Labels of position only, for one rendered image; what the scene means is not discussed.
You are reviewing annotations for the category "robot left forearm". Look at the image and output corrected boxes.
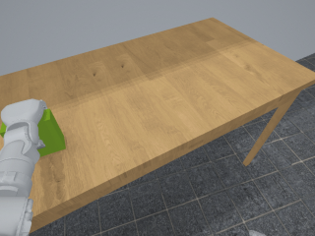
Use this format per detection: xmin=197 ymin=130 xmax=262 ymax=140
xmin=0 ymin=119 xmax=40 ymax=197

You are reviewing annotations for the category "sponge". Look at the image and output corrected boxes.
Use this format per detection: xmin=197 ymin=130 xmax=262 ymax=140
xmin=0 ymin=108 xmax=66 ymax=157

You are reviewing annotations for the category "table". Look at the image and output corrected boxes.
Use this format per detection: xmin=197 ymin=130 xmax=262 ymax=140
xmin=0 ymin=17 xmax=315 ymax=233

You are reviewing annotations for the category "left robot hand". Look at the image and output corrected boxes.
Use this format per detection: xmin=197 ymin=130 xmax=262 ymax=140
xmin=1 ymin=98 xmax=48 ymax=149

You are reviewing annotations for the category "robot left upper arm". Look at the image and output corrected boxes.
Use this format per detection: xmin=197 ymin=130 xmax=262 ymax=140
xmin=0 ymin=196 xmax=33 ymax=236

